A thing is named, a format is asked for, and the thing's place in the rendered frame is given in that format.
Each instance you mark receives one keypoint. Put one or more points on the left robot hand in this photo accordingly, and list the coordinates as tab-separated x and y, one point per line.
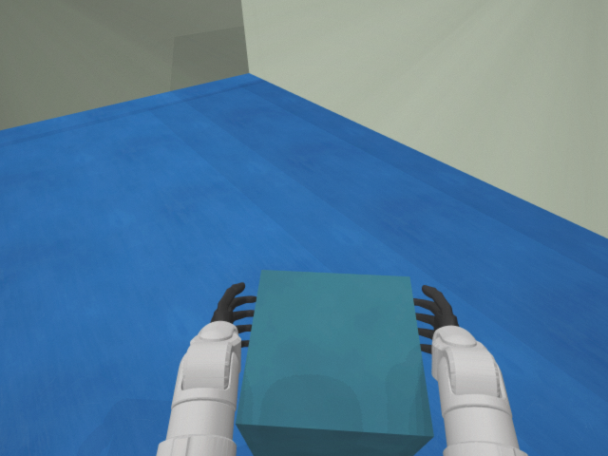
226	305

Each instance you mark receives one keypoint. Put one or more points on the right robot hand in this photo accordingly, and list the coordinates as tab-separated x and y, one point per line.
443	315

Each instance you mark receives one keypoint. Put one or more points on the right robot forearm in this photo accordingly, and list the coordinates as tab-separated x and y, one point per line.
474	403

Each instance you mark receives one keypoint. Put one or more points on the carton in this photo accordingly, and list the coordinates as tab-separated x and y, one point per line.
334	368

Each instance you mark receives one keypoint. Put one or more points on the left robot forearm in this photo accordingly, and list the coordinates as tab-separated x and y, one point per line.
205	396

